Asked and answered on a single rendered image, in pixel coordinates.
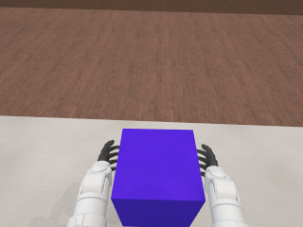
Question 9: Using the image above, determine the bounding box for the robot right hand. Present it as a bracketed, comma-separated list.
[196, 144, 218, 177]

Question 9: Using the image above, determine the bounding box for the left robot forearm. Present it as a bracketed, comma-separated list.
[66, 161, 112, 227]

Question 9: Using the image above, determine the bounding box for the carton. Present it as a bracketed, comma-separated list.
[111, 129, 205, 227]

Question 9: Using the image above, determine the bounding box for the right robot forearm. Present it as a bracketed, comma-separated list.
[204, 166, 250, 227]

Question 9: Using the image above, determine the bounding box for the robot left hand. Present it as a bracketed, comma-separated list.
[98, 139, 120, 171]

